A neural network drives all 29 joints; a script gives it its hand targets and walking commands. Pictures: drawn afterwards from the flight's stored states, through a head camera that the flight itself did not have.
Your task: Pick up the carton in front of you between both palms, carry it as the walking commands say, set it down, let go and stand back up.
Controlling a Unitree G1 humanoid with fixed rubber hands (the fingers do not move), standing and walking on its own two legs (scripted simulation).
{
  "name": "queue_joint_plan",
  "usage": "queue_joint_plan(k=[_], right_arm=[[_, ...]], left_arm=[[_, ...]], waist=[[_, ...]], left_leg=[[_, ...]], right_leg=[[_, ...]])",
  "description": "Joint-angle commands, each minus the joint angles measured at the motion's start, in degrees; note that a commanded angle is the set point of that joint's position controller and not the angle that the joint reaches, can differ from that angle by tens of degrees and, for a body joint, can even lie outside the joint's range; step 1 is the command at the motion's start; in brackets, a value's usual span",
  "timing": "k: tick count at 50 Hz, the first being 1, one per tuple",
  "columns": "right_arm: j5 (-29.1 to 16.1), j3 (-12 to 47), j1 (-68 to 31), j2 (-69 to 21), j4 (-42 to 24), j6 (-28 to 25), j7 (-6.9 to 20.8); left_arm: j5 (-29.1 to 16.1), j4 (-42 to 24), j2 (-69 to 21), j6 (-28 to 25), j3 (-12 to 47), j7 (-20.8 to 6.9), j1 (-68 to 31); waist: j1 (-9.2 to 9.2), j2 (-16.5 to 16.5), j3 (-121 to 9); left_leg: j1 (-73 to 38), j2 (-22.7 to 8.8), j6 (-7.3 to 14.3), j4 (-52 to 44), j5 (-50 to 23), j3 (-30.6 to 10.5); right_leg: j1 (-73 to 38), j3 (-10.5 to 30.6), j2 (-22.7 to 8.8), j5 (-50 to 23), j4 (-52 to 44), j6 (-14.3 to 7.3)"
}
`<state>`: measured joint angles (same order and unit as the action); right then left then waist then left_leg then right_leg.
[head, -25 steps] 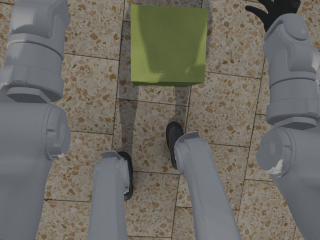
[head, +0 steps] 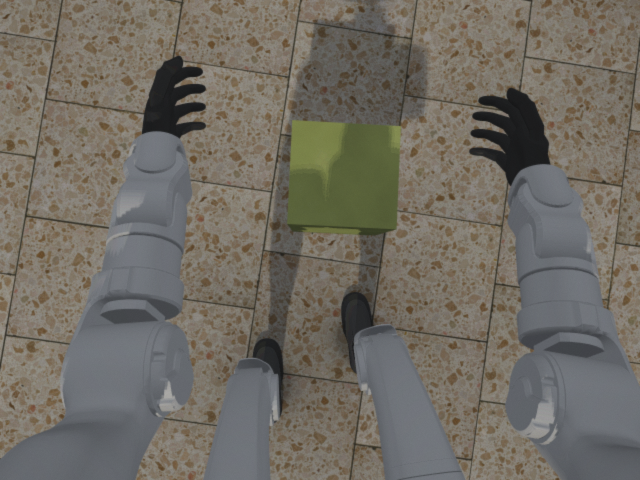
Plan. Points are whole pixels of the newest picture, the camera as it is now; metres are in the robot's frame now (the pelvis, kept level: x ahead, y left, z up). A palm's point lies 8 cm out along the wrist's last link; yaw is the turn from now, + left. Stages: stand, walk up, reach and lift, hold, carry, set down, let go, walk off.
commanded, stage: let go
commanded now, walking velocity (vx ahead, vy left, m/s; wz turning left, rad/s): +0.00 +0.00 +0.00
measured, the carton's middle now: (339, 186) +0.49 -0.12 -0.55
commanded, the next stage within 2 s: stand in 1.24 s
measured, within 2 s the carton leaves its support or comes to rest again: neither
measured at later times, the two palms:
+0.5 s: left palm (81, 303) +0.35 +0.16 -0.01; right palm (619, 347) +0.24 -0.26 +0.00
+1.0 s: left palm out of the picture +0.25 +0.24 +0.04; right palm (594, 377) +0.23 -0.22 +0.03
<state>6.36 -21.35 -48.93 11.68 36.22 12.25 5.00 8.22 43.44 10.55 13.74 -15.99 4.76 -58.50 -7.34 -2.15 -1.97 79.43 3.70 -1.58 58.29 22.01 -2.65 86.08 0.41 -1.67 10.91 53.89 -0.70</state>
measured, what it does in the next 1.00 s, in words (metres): rises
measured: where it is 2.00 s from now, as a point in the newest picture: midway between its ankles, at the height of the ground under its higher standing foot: (314, 371)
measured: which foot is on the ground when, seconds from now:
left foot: down 0.00-1.00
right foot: down 0.00-1.00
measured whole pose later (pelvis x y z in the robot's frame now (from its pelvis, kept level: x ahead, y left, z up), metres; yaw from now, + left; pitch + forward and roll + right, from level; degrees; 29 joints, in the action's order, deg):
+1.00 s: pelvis +0.08 +0.02 +0.10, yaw -3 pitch -3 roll -2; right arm 0.5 -2.7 12.9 12.7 23.6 6.7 3.9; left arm 0.2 24.4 12.0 5.6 -2.1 -3.8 13.2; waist 0.1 -2.5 5.6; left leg 2.7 0.7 1.1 26.2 20.5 -3.0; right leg 10.2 0.2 0.5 11.0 24.1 1.0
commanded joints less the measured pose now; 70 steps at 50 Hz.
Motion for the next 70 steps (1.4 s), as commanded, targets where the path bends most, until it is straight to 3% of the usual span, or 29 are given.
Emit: queue_joint_plan(k=[1, 6, 13, 20, 27, 36, 49, 50, 51, 52, 55, 62, 63, 66, 68, 70], right_arm=[[0.4, 1.7, 0.0, 8.8, -9.0, -2.0, 1.8], [-1.8, 6.1, 12.6, 7.8, -10.2, -4.1, 2.8], [-4.9, 11.7, 28.3, 5.3, -11.5, -7.3, 2.2], [-6.7, 16.1, 43.2, 4.5, -16.3, -9.8, 0.2], [-7.3, 18.4, 55.3, 4.4, -21.0, -10.5, -1.1], [-7.4, 17.9, 60.2, 6.1, -19.0, -9.4, -1.0], [-5.8, 16.5, 61.7, 7.0, -17.7, -6.1, -1.3], [-5.8, 16.5, 61.6, 7.0, -17.8, -6.0, -1.2], [-4.5, 15.5, 59.8, 9.3, -19.7, -3.2, -2.6], [-4.6, 16.2, 61.6, 8.8, -18.9, -2.5, -3.1], [-5.2, 17.2, 61.4, 7.9, -19.1, -1.9, -3.7], [-4.9, 17.3, 60.5, 7.6, -19.6, -0.5, -4.5], [-4.0, 16.0, 58.5, 13.1, -12.4, -4.6, -6.0], [-3.3, 16.5, 59.6, 12.5, -10.4, -9.1, -5.8], [-3.5, 16.5, 59.6, 13.0, -8.8, -10.5, -5.2], [-3.6, 16.6, 59.4, 13.6, -7.4, -11.3, -5.0]], left_arm=[[0.2, -13.3, 1.3, -2.2, 0.6, 2.3, -2.2], [-0.7, -18.0, 0.0, -4.4, 2.3, 2.0, 9.9], [-1.5, -14.9, 0.5, -8.4, 3.1, -1.0, 27.1], [-2.7, -13.5, 2.3, -12.0, 4.9, -2.9, 41.7], [-4.2, -16.6, 3.3, -13.8, 7.5, -4.4, 53.7], [-6.1, -20.8, 4.2, -12.8, 10.7, -6.4, 64.3], [-8.1, -24.8, 5.8, -8.8, 12.9, -8.6, 68.2], [-8.1, -24.8, 5.9, -8.6, 12.8, -8.6, 68.4], [-8.5, -21.0, 5.7, -10.2, 12.7, -7.2, 71.6], [-8.4, -22.0, 5.6, -10.5, 13.0, -6.6, 71.0], [-8.6, -22.7, 6.1, -10.4, 13.2, -6.0, 69.4], [-8.3, -21.7, 6.1, -9.1, 13.2, -6.0, 70.0], [-4.8, -13.2, 13.6, -10.5, 10.4, -4.5, 70.3], [-4.4, -11.4, 14.0, -12.4, 10.3, -4.0, 68.4], [-4.9, -10.5, 13.7, -13.3, 10.6, -4.4, 66.9], [-5.2, -9.2, 13.8, -13.8, 10.8, -4.7, 66.7]], waist=[[-2.77, -0.4, -57.7], [-1.85, -0.1, -48.1], [0.34, 3.0, -35.6], [1.75, 5.8, -25.5], [3.32, 3.4, -14.1], [6.01, -2.3, -2.1], [6.13, 0.7, 3.5], [6.27, 0.5, 3.5], [6.40, 0.8, 0.2], [6.59, -0.6, 0.4], [6.70, -1.1, 0.2], [7.52, -0.1, 1.3], [8.72, -4.4, 2.9], [7.49, -0.1, 3.5], [7.35, 1.5, 2.7], [7.35, 1.6, 1.7]], left_leg=[[-14.6, 2.8, -1.9, -10.4, -18.5, 3.1], [-17.6, 2.6, -1.5, -15.5, -10.4, 4.0], [-21.4, 1.5, 0.1, -20.2, -3.2, 3.8], [-32.0, 0.3, 1.7, -25.1, -2.9, 2.7], [-45.4, -1.2, 1.8, -31.7, -5.3, 1.8], [-54.4, -3.3, 0.8, -39.2, -10.9, 0.7], [-59.0, -3.6, 0.7, -39.8, -18.1, 0.2], [-59.1, -3.6, 0.7, -39.7, -18.6, 0.2], [-62.7, -3.4, 0.3, -36.7, -24.9, 0.1], [-63.2, -3.3, -0.2, -35.9, -27.2, 0.1], [-63.3, -3.3, -0.2, -35.4, -28.4, -0.1], [-61.3, -2.9, 0.7, -36.1, -22.4, 0.8], [-59.2, -4.8, -0.3, -34.4, -8.5, -0.3], [-61.8, -5.5, 1.3, -35.1, 4.7, -3.0], [-62.4, -5.9, 2.0, -34.7, 3.7, -3.8], [-63.5, -6.2, 2.1, -34.3, -2.2, -4.2]], right_leg=[[-62.1, -1.6, 3.4, -30.5, 0.3, 0.2], [-68.5, 0.6, 2.8, -24.9, -5.8, 0.3], [-77.1, 3.1, 1.8, -18.7, -11.9, 1.0], [-83.4, 4.0, 1.5, -17.5, -17.1, 1.7], [-86.1, 2.2, 2.5, -15.7, -22.7, 1.8], [-91.4, -0.4, 4.8, -13.9, -26.7, 1.5], [-94.6, -0.5, 5.5, -16.0, -27.4, 1.2], [-94.7, -0.5, 5.5, -16.1, -27.4, 1.1], [-91.6, -1.3, 7.1, -14.2, -25.5, 1.5], [-90.2, -1.4, 6.9, -13.9, -25.5, 1.2], [-87.6, -1.0, 6.5, -14.0, -25.3, 1.1], [-88.4, -0.7, 5.9, -13.9, -25.3, 1.0], [-79.1, 0.7, -0.6, -6.7, -25.7, 1.7], [-72.0, 3.4, -0.9, 8.2, -28.4, 0.7], [-71.6, 3.8, -0.8, 7.8, -28.1, 0.2], [-72.6, 3.7, -0.9, 2.8, -27.2, 0.0]])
